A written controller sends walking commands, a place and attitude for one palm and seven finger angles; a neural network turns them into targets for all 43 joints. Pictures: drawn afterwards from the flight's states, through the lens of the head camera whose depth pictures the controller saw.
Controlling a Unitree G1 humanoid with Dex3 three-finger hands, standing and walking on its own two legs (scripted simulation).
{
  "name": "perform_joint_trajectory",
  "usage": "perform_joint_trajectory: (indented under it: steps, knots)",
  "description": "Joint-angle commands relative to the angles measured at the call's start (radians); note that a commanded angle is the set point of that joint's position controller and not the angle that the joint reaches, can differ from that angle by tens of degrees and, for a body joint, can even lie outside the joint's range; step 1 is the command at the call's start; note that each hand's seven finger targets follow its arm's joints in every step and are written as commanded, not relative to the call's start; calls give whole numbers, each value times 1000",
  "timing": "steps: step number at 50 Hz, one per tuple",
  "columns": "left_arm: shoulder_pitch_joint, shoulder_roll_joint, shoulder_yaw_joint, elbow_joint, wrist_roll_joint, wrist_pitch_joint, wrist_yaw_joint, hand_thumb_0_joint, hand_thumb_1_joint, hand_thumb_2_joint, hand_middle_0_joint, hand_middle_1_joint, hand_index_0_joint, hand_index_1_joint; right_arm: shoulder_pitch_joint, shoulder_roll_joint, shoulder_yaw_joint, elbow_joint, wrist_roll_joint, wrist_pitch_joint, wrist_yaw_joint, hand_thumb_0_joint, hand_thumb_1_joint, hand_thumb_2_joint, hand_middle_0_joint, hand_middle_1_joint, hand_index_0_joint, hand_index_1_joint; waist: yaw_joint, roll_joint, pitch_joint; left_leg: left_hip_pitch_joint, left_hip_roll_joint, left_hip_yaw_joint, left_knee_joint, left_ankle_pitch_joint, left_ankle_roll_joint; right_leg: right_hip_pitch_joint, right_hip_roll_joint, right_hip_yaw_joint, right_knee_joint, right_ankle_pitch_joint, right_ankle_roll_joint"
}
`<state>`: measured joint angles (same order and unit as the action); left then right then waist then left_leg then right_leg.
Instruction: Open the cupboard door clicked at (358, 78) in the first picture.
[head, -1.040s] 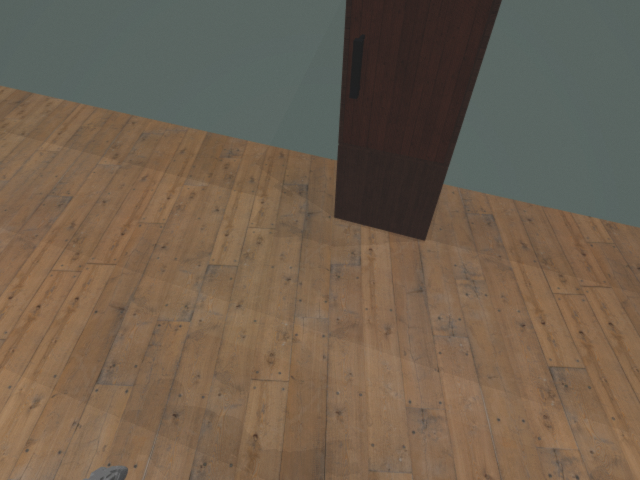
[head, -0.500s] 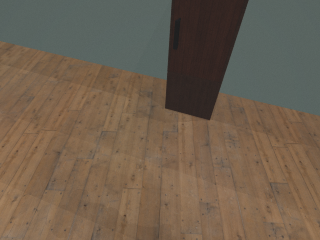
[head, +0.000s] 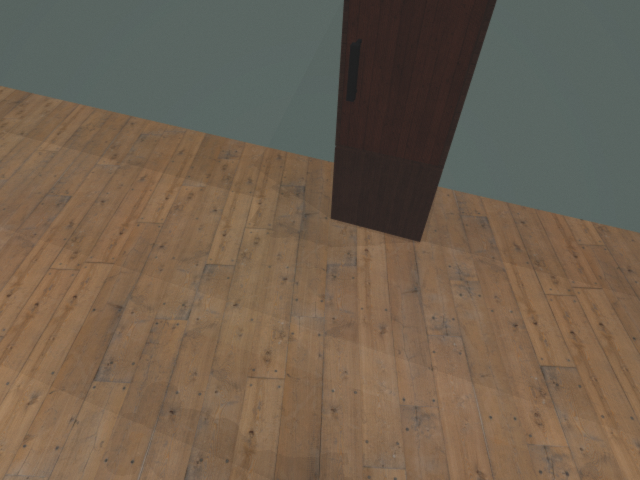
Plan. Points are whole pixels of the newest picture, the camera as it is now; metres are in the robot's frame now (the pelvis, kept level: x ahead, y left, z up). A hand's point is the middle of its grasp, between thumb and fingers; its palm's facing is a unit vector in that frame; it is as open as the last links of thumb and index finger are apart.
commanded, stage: look at it before walking up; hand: left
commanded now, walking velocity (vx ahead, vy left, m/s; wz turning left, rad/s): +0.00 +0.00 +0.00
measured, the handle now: (354, 70) +1.28 -0.05 -0.05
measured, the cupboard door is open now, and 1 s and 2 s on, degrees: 0 0 0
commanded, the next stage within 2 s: walk to a spot facing it in 0.40 s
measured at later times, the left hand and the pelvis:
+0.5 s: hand out of the picture +0.07 +0.25 -0.16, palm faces -0.03 -0.94 -0.33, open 7.3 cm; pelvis +0.01 +0.00 +0.00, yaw +0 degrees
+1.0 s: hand out of the picture +0.10 +0.20 -0.19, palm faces +0.01 -0.99 -0.12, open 7.3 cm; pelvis +0.11 +0.03 +0.00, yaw +1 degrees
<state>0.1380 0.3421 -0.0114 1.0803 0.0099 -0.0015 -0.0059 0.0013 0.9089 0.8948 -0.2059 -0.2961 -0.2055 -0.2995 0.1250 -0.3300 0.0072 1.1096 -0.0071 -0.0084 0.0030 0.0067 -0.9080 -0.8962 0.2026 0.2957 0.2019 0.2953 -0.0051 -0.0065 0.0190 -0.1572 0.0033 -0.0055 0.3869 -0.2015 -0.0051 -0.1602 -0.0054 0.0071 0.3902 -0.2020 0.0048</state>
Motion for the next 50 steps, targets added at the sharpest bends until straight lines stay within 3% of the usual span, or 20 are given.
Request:
perform_joint_trajectory:
  steps: [1,25,27,30,32,33,35,37,38,39,40,41,42,43,44,46,50]
  knots:
    - [-35,202,41,-60,2,-25,16,0,900,900,-200,-300,-200,-300,-56,-213,-44,-64,-1,-27,-12,0,-900,-900,200,300,200,300,8,8,-36,10,112,-102,-71,92,35,-7,-115,100,-75,54,-34]
    - [-28,207,42,-49,1,-28,17,0,900,900,-200,-300,-200,-300,-62,-216,-40,-60,1,-27,-15,0,-900,-900,200,300,200,300,8,6,-55,42,117,-94,-76,155,31,26,-118,97,-76,142,-34]
    - [50,79,15,-17,2,-6,21,0,900,900,-200,-300,-200,-300,9,-84,-7,-30,-7,-8,-8,0,-900,-900,200,300,200,300,9,7,-66,29,101,-71,-58,11,14,28,-110,86,-72,-49,-15]
    - [107,93,28,-16,12,6,8,0,900,900,-200,-300,-200,-300,43,-78,-14,-36,-17,5,-3,0,-900,-900,200,300,200,300,24,-37,54,-116,63,-65,-19,-291,25,-39,-111,145,-106,-369,-41]
    - [148,108,44,-23,14,4,4,0,900,900,-200,-300,-200,-300,60,-60,-17,-53,-19,3,-2,0,-900,-900,200,300,200,300,32,-104,107,-217,26,-18,87,-309,21,-32,-154,213,-143,-464,-80]
    - [186,117,51,-23,12,0,5,0,900,900,-200,-300,-200,-300,67,-48,-19,-63,-18,0,-2,0,-900,-900,200,300,200,300,41,-136,92,-245,16,14,170,-273,20,2,-197,264,-172,-488,-108]
    - [215,122,65,-30,10,-15,9,0,900,900,-200,-300,-200,-300,78,-29,-26,-83,-16,-13,0,0,-900,-900,200,300,200,300,36,-158,95,-284,35,43,267,-231,19,26,-271,322,-196,-435,-162]
    - [214,96,70,-34,12,-27,11,0,900,900,-200,-300,-200,-300,111,-7,-32,-85,-11,-27,3,0,-900,-900,200,300,200,300,13,-115,88,-223,55,59,209,-221,23,-3,-273,265,-139,-296,-174]
    - [190,81,70,-41,11,-27,10,0,900,900,-200,-300,-200,-300,162,3,-35,-70,-9,-32,4,0,-900,-900,200,300,200,300,-15,-80,87,-115,54,68,136,-187,29,-75,-238,194,-81,-265,-154]
    - [169,48,66,-50,7,-24,8,0,900,900,-200,-300,-200,-300,246,6,-37,-43,-9,-38,0,0,-900,-900,200,300,200,300,-50,-12,83,23,64,35,49,-170,40,-178,-162,102,21,-253,-114]
    - [152,-12,59,-67,6,-22,2,0,900,900,-200,-300,-200,-300,357,-52,-56,-7,-18,-44,-6,0,-900,-900,200,300,200,300,-86,192,82,153,200,-194,-67,-217,102,-336,-42,-24,275,-230,-57]
    - [61,-49,46,-110,11,-29,4,0,900,900,-200,-300,-200,-300,482,-95,-72,30,-24,-50,-16,0,-900,-900,200,300,200,300,-129,328,133,203,364,-455,-215,-195,181,-516,29,-113,543,-359,-23]
    - [19,-36,53,-134,16,-36,9,0,900,900,-200,-300,-200,-300,496,-62,-60,37,-19,-50,-27,0,-900,-900,200,300,200,300,-114,212,179,200,412,-493,-218,-99,234,-603,-36,-20,673,-337,-34]
    - [8,-33,55,-127,14,-44,0,0,900,900,-200,-300,-200,-300,467,-24,-55,27,-11,-56,-31,0,-900,-900,200,300,200,300,-93,87,177,210,407,-447,-195,-7,253,-634,-80,2,718,-274,-35]
    - [18,-58,56,-114,16,-45,-7,0,900,900,-200,-300,-200,-300,440,-5,-50,17,-12,-65,-33,0,-900,-900,200,300,200,300,-77,68,165,189,382,-371,-194,61,242,-613,-102,2,729,-233,-25]
    - [65,-90,56,-97,16,-38,-16,0,900,900,-200,-300,-200,-300,404,22,-47,16,-12,-81,-39,0,-900,-900,200,300,200,300,-38,101,119,182,319,-226,-191,158,216,-561,-119,-22,697,-169,-6]
    - [21,-132,56,-109,15,-26,-25,0,900,900,-200,-300,-200,-300,437,68,-46,49,-7,-91,-45,0,-900,-900,200,300,200,300,-28,127,138,153,238,-78,-217,244,175,-528,-110,-93,560,-44,7]
